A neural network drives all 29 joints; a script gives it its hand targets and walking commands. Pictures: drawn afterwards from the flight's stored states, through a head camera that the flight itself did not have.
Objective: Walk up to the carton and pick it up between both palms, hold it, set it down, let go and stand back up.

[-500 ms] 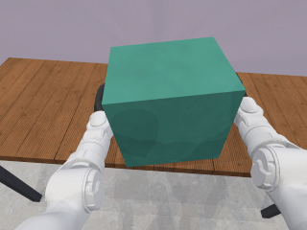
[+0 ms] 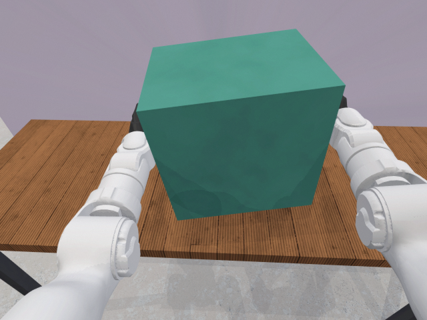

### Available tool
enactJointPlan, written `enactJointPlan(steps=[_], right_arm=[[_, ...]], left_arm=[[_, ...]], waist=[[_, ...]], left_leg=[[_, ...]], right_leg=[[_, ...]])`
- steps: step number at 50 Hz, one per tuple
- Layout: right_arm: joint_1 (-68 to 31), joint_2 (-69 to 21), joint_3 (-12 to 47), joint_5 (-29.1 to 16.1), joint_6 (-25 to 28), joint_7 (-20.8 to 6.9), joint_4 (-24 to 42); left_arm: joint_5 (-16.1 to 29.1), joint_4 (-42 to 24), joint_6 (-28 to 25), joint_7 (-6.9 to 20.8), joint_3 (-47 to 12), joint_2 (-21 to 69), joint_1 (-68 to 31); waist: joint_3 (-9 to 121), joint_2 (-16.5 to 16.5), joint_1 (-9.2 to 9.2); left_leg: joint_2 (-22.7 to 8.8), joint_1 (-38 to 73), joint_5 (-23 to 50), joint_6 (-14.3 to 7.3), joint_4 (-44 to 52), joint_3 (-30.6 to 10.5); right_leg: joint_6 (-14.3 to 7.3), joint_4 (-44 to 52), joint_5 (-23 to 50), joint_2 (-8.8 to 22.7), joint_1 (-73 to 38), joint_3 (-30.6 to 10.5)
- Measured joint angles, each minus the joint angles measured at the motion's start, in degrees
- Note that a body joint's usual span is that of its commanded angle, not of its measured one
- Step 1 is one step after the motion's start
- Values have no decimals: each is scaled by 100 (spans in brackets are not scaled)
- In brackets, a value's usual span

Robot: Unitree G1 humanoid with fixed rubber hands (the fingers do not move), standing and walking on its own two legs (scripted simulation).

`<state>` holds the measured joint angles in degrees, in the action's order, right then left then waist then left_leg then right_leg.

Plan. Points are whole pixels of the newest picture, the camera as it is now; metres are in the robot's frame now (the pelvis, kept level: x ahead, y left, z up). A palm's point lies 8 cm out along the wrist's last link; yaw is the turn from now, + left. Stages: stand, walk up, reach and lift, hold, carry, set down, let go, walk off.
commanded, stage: reach and lift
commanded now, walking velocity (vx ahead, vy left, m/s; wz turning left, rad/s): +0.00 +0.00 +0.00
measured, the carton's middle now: (234, 128) +0.45 +0.01 +0.17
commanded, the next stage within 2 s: none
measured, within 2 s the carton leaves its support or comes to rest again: neither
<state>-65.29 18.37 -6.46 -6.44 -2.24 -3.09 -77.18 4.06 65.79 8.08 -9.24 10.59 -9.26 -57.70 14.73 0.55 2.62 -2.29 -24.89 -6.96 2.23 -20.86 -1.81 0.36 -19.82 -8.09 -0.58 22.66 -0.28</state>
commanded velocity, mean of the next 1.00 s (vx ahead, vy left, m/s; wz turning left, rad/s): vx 0.00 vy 0.00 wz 0.00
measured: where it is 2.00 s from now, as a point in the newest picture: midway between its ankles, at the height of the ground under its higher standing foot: outside the picture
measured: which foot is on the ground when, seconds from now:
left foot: down 0.00-1.00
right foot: down 0.00-1.00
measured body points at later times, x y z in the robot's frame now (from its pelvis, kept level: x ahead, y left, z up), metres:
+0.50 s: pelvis +0.01 +0.00 +0.00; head -0.04 +0.01 +0.45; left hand +0.42 +0.21 +0.19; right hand +0.44 -0.17 +0.22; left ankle +0.03 +0.14 -0.74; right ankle +0.01 -0.12 -0.74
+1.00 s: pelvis -0.01 +0.01 +0.00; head -0.06 +0.03 +0.45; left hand +0.39 +0.20 +0.20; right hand +0.40 -0.17 +0.23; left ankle +0.03 +0.14 -0.74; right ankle +0.01 -0.12 -0.74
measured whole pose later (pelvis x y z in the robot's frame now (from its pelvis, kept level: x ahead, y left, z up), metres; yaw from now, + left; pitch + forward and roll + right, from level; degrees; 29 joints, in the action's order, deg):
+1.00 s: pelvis -0.01 +0.01 +0.00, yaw +2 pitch +0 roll -1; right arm -52.7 14.6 -0.9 -17.5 -22.0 3.9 -50.3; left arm -2.2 29.4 37.0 -5.8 13.8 -9.2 -43.5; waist 9.1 1.5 -3.9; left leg -1.7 -13.0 -7.8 1.8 -20.7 -3.3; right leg 0.8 -15.8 -7.6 -0.1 8.4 1.2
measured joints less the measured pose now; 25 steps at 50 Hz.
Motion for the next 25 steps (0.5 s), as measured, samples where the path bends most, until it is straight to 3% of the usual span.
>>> enactJointPlan(steps=[8, 19, 25], right_arm=[[201, -170, 360, -363, -404, 194, 470], [1071, -406, 596, -871, -867, 548, 1834], [1032, -450, 354, -709, -1254, 623, 2058]], left_arm=[[-200, -905, 564, 101, 263, 20, 553], [-97, -2348, 1344, 121, 162, -76, 1274], [-357, -2346, 1690, 287, 420, -46, 1026]], waist=[[-301, 22, -148], [-332, -35, -451], [-454, -67, -456]], left_leg=[[-19, 447, 9, 42, 170, -80], [6, 602, -107, 52, 6, -277], [67, 960, -130, -15, 48, -232]], right_leg=[[-31, 174, -14, -18, -479, 84], [-29, 263, -68, -10, -829, 279], [19, 264, -105, 54, -1158, 240]])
